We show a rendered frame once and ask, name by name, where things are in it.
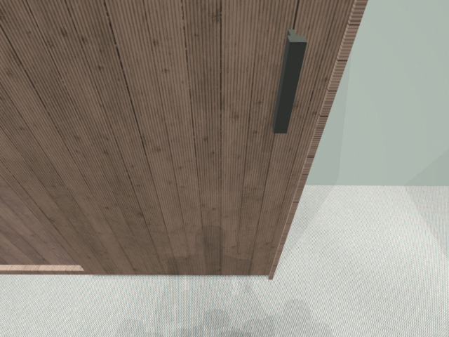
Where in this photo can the wardrobe door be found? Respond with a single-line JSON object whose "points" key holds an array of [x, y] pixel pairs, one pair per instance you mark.
{"points": [[24, 238], [140, 131]]}

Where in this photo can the handle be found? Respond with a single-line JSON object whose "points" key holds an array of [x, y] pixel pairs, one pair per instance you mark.
{"points": [[290, 74]]}

